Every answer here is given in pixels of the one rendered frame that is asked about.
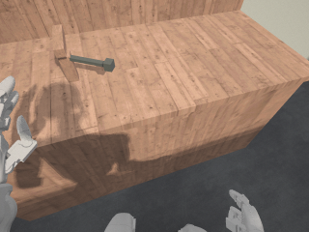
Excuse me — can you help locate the tap lever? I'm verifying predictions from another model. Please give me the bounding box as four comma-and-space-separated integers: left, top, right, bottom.
70, 55, 115, 73

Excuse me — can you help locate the left robot forearm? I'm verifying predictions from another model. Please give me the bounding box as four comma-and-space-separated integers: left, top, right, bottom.
0, 183, 17, 232

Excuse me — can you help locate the robot right hand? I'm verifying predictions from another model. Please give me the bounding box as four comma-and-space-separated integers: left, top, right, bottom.
225, 189, 265, 232

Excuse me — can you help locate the robot left thigh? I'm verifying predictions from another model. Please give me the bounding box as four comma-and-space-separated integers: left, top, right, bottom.
104, 213, 136, 232

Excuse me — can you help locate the robot left hand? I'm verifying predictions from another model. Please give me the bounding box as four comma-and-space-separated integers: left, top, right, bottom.
0, 75, 38, 184

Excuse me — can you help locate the counter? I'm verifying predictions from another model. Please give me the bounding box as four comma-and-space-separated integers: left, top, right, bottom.
0, 0, 309, 221

